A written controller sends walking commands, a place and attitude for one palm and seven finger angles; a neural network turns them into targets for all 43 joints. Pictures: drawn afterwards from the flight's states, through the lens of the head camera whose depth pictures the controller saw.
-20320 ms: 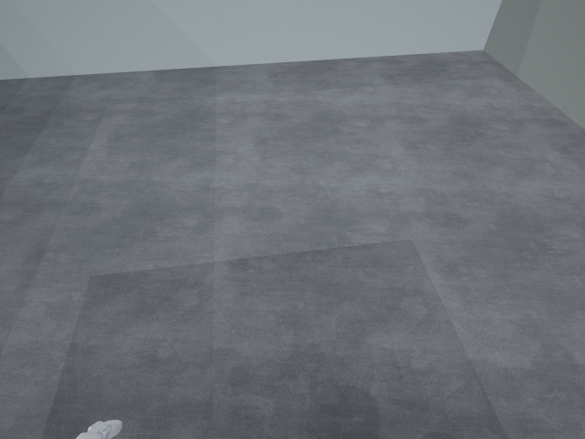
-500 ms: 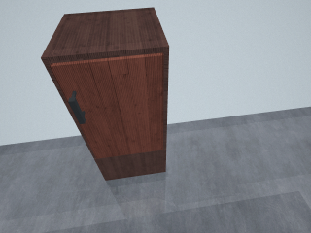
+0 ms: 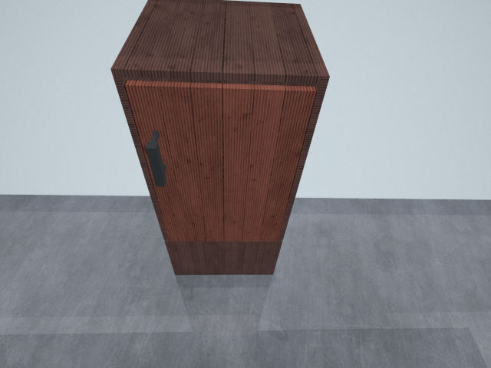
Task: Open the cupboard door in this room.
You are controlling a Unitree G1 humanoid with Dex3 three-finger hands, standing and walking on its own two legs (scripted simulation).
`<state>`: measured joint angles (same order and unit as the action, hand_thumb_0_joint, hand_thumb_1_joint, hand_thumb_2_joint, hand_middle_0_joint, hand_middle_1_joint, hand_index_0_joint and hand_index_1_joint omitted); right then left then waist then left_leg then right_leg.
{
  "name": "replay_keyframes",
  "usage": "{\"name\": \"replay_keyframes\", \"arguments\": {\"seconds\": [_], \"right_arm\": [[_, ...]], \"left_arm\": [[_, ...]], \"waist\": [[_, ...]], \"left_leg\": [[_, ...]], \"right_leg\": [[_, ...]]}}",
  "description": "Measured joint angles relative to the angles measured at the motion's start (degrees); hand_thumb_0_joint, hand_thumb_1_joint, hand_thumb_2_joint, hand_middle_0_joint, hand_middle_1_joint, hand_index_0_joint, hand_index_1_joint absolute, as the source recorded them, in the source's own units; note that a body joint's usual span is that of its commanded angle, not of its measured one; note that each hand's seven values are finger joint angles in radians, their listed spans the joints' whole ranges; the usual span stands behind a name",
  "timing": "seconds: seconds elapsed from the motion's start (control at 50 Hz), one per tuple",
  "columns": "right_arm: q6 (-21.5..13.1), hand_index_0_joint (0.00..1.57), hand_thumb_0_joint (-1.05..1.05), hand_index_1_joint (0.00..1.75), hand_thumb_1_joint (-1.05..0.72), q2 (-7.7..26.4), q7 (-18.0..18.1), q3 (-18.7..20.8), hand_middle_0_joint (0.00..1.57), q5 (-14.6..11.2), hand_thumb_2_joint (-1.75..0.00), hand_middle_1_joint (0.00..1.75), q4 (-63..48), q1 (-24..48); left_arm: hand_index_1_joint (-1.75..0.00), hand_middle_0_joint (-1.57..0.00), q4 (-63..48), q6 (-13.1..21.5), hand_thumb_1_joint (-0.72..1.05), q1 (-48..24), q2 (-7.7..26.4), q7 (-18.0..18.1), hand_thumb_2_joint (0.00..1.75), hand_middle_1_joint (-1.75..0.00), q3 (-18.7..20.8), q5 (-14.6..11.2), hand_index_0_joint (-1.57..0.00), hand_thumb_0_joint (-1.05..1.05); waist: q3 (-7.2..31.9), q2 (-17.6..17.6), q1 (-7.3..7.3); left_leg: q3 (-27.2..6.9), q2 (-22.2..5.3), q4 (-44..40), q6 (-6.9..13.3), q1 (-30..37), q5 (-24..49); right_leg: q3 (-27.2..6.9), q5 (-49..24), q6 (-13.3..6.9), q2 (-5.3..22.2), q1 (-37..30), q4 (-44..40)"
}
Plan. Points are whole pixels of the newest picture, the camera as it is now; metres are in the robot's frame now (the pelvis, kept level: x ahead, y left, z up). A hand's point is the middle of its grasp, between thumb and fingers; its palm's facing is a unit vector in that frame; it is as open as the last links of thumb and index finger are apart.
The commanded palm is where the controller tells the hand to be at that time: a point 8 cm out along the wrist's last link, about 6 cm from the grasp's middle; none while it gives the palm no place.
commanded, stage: come to a stop and stand still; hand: left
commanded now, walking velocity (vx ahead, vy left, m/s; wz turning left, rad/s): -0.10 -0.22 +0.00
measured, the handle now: (158, 159) +0.54 +0.23 -0.01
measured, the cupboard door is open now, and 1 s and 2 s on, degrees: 0 0 0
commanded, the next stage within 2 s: look again from close up in 1.02 s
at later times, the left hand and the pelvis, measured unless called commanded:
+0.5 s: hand out of the picture +0.12 +0.15 -0.15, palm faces +0.06 -0.96 -0.26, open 7.3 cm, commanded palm none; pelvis +0.05 -0.03 +0.01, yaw +3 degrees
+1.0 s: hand out of the picture +0.01 +0.16 -0.16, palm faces +0.11 -0.98 -0.18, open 7.4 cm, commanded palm none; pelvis +0.02 -0.01 +0.01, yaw +3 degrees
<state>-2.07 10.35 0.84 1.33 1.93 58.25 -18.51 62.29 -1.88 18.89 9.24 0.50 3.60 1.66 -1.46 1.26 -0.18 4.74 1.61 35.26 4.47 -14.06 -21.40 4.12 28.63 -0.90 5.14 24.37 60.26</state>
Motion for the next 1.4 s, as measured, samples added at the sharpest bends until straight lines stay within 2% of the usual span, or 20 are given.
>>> {"name": "replay_keyframes", "arguments": {"seconds": [0.04, 0.1, 0.2, 0.32, 0.38, 0.46, 0.5, 0.56, 0.68, 0.76, 0.8, 0.82, 0.88, 0.98, 1.02, 1.06, 1.14, 1.18, 1.22, 1.4], "right_arm": [[-0.38, 0.20, 0.00, 0.30, -0.91, -0.63, 0.42, -0.45, 0.20, 0.07, -0.90, 0.30, 0.08, -0.53], [-1.30, 0.20, 0.00, 0.30, -0.91, -2.18, 1.05, -1.56, 0.20, -0.11, -0.90, 0.30, 0.61, -1.12], [-0.76, 0.20, 0.00, 0.30, -0.91, -4.32, 1.58, -2.38, 0.20, -0.20, -0.90, 0.30, 1.49, -0.42], [0.92, 0.21, 0.01, 0.30, -0.91, -4.21, 1.67, -0.93, 0.21, -0.15, -0.90, 0.30, 1.09, 1.08], [1.48, 0.21, 0.01, 0.30, -0.91, -3.27, 1.41, 0.06, 0.21, -0.71, -0.90, 0.30, 0.74, 0.91], [2.96, 0.21, 0.01, 0.30, -0.91, -1.46, 1.48, 1.68, 0.20, -1.46, -0.90, 0.30, 0.68, 3.15], [3.92, 0.20, 0.01, 0.30, -0.91, -0.79, 1.35, 2.20, 0.20, -1.52, -0.90, 0.30, 0.65, 4.58], [4.83, 0.20, 0.01, 0.30, -0.91, 0.08, 0.81, 2.60, 0.20, -1.34, -0.90, 0.30, 0.07, 6.47], [4.84, 0.20, 0.00, 0.30, -0.91, 0.81, -0.08, 2.40, 0.20, -0.90, -0.90, 0.30, -1.16, 8.10], [3.87, 0.20, 0.00, 0.30, -0.91, 0.35, -0.28, 1.66, 0.20, -0.94, -0.90, 0.30, -1.44, 7.74], [2.90, 0.20, 0.00, 0.30, -0.91, 0.06, -0.22, 1.13, 0.20, -0.91, -0.90, 0.30, -1.44, 6.66], [2.53, 0.20, 0.00, 0.30, -0.91, -0.63, -0.06, 0.93, 0.20, -0.74, -0.90, 0.30, -0.98, 6.27], [2.52, 0.20, 0.00, 0.30, -0.93, -1.88, 0.45, 0.09, 0.20, 0.03, -0.90, 0.30, -0.01, 3.57], [2.70, 0.20, 0.01, 0.30, -0.93, -2.15, 0.71, -0.77, 0.20, 0.14, -0.90, 0.30, 1.73, 0.23], [2.59, 0.20, 0.01, 0.30, -0.93, -2.50, 0.73, -0.93, 0.20, 0.13, -0.90, 0.30, 2.26, -0.26], [2.22, 0.21, 0.01, 0.30, -0.92, -2.92, 0.84, -1.02, 0.20, 0.02, -0.90, 0.30, 2.56, -0.59], [1.60, 0.20, 0.01, 0.30, -0.92, -2.50, 0.83, -1.09, 0.20, -0.73, -0.90, 0.30, 3.85, -0.14], [1.81, 0.20, 0.01, 0.30, -0.91, -1.99, 0.57, -1.01, 0.20, -0.83, -0.90, 0.30, 3.39, -0.02], [1.77, 0.20, 0.01, 0.30, -0.91, -1.71, 0.44, -0.96, 0.20, -0.78, -0.90, 0.30, 3.09, -0.06], [1.48, 0.20, 0.02, 0.30, -0.93, -1.77, 1.17, -1.27, 0.20, -0.94, -0.90, 0.30, 4.00, 0.49]], "left_arm": [[-0.30, -0.20, -0.57, 0.60, 0.91, -1.53, 0.41, -0.19, 0.89, -0.30, 0.01, 0.03, -0.20, 0.01], [-0.30, -0.20, -2.18, 1.59, 0.91, -4.48, 0.75, 0.35, 0.89, -0.30, -0.36, -0.41, -0.20, 0.01], [-0.30, -0.20, -4.23, 1.42, 0.91, -8.70, -0.08, 1.31, 0.89, -0.30, -1.26, -0.99, -0.20, 0.00], [-0.30, -0.20, -5.87, 0.70, 0.91, -10.89, -1.48, 1.49, 0.89, -0.30, -1.99, -1.08, -0.20, 0.00], [-0.30, -0.20, -6.83, 1.78, 0.91, -10.50, -1.58, 1.42, 0.89, -0.30, -2.13, -0.87, -0.20, 0.00], [-0.30, -0.20, -7.07, 2.97, 0.91, -10.21, -1.67, 1.81, 0.89, -0.30, -2.31, -0.60, -0.20, 0.00], [-0.30, -0.20, -7.07, 2.61, 0.91, -9.66, -1.52, 2.14, 0.89, -0.30, -2.11, -0.69, -0.20, 0.00], [-0.30, -0.20, -7.06, 1.97, 0.92, -8.70, -0.84, 2.19, 0.89, -0.30, -1.76, -0.73, -0.20, 0.00], [-0.30, -0.20, -7.01, 1.13, 0.92, -6.73, 0.20, 1.35, 0.89, -0.30, -1.43, -0.25, -0.20, 0.00], [-0.30, -0.20, -6.63, 0.83, 0.91, -5.04, 0.97, 1.03, 0.89, -0.30, -1.24, -0.24, -0.20, 0.00], [-0.30, -0.20, -6.06, 0.40, 0.91, -3.95, 1.20, 0.99, 0.89, -0.30, -1.16, -0.53, -0.20, 0.00], [-0.30, -0.20, -5.48, 0.09, 0.91, -3.76, 1.57, 1.02, 0.89, -0.30, -1.05, -0.73, -0.20, 0.00], [-0.30, -0.20, -3.77, -0.60, 0.91, -2.43, 1.64, 0.95, 0.89, -0.30, -1.10, -0.79, -0.20, 0.00], [-0.30, -0.20, -2.60, -0.32, 0.91, -0.42, 0.33, -0.05, 0.89, -0.30, -1.76, -0.29, -0.20, 0.00], [-0.30, -0.20, -2.21, 0.09, 0.91, 0.25, -0.19, -0.20, 0.89, -0.30, -1.95, -0.38, -0.20, 0.00], [-0.30, -0.20, -1.68, 0.71, 0.91, 0.68, -0.65, -0.20, 0.89, -0.30, -2.19, -0.58, -0.20, 0.00], [-0.30, -0.20, 0.19, 2.49, 0.91, 0.17, -2.94, 0.73, 0.89, -0.30, -3.16, -0.72, -0.20, 0.00], [-0.30, -0.20, 0.48, 3.07, 0.91, 0.57, -3.91, 1.66, 0.89, -0.30, -3.82, -0.74, -0.20, 0.00], [-0.30, -0.20, 0.92, 3.30, 0.91, 0.82, -4.41, 1.83, 0.89, -0.30, -4.21, -0.84, -0.20, 0.00], [-0.30, -0.20, 1.24, 3.82, 0.92, 0.32, -2.98, 2.40, 0.89, -0.30, -4.03, -1.18, -0.20, 0.01]], "waist": [[0.18, -0.31, -0.27], [-0.40, -0.39, -0.07], [-2.06, -1.15, -0.36], [-4.25, -2.43, -1.49], [-4.38, -2.86, -1.26], [-5.78, -3.55, -1.04], [-5.80, -3.01, -0.77], [-5.11, -2.41, -0.50], [-3.33, -1.07, 0.86], [-1.90, -0.30, 1.94], [-0.76, -0.76, 1.84], [-0.69, 0.04, 1.79], [0.74, 0.80, 1.75], [2.16, -0.20, 1.21], [2.05, -0.12, 1.05], [1.62, 0.22, 0.72], [-0.59, -2.72, 0.11], [-0.70, -4.04, -0.40], [-0.49, -4.66, -0.86], [1.65, -4.00, -0.95]], "left_leg": [[-0.43, 0.72, -4.19, 0.02, 2.20, 1.68], [-1.28, 1.58, -10.17, 0.33, 5.27, 4.40], [-2.73, 1.93, -14.38, -0.02, 8.07, 5.81], [-2.82, 1.81, -12.49, -0.88, 8.72, 3.50], [-2.38, 1.69, -7.17, -1.82, 6.95, 0.37], [-4.93, 1.70, 14.27, -3.87, -2.09, -9.88], [-5.56, 1.16, 21.46, -4.76, -5.80, -10.23], [-6.10, -0.39, 24.67, -5.86, -9.20, -7.10], [-4.95, -2.02, 15.69, -6.50, -7.43, -4.17], [-3.73, -1.84, 3.27, -5.70, -1.73, -1.42], [-3.50, -2.11, -5.09, -4.97, 2.55, 2.48], [-3.29, -1.71, -6.07, -4.70, 3.13, 4.27], [-3.07, -1.40, -7.25, -4.20, 4.50, 4.90], [-3.35, -1.26, -10.26, -3.70, 5.10, 6.30], [-2.95, -1.05, -10.60, -3.92, 4.65, 6.49], [-2.43, -0.71, -9.93, -4.40, 3.72, 6.17], [-3.07, -2.78, -6.66, -5.16, 2.17, 4.64], [-3.48, -3.69, -4.58, -4.88, 0.90, 3.01], [-3.64, -4.01, -3.58, -5.61, 0.66, 2.34], [-3.48, -4.21, -4.66, -6.55, 4.08, 1.45]], "right_leg": [[-0.05, -4.29, 0.35, -0.39, 3.31, 4.93], [-0.37, -8.95, 1.55, -1.13, 6.27, 5.56], [-1.22, -11.56, 2.28, -2.60, 5.64, -2.60], [-0.54, -10.07, 1.34, -3.59, -0.96, -18.14], [-0.06, -17.35, 0.13, -3.84, -5.72, -27.42], [0.60, -12.54, -2.78, -4.32, -6.17, -25.61], [0.67, -13.13, -3.03, -4.20, -6.89, -26.77], [0.74, -14.73, -3.23, -4.21, -7.14, -28.63], [0.30, -16.83, -3.10, -3.78, -6.28, -30.18], [0.09, -17.61, -2.43, -3.76, -5.42, -29.93], [0.55, -17.34, -1.83, -4.35, -4.77, -28.78], [0.26, -16.80, -1.53, -4.03, -4.65, -27.87], [-0.70, -10.79, -0.58, -4.17, -5.55, -26.98], [-1.61, -7.96, 0.00, -4.29, -6.62, -21.27], [-1.75, -7.36, 0.20, -4.10, -8.22, -22.29], [-2.02, -8.82, 0.31, -3.84, -11.05, -27.48], [-1.28, -10.36, -1.69, -5.97, -12.52, -30.35], [-0.93, -9.89, -2.21, -6.89, -11.89, -29.77], [-0.82, -9.05, -2.45, -7.17, -11.74, -28.90], [-1.01, -7.77, -2.62, -7.38, -14.80, -29.33]]}}
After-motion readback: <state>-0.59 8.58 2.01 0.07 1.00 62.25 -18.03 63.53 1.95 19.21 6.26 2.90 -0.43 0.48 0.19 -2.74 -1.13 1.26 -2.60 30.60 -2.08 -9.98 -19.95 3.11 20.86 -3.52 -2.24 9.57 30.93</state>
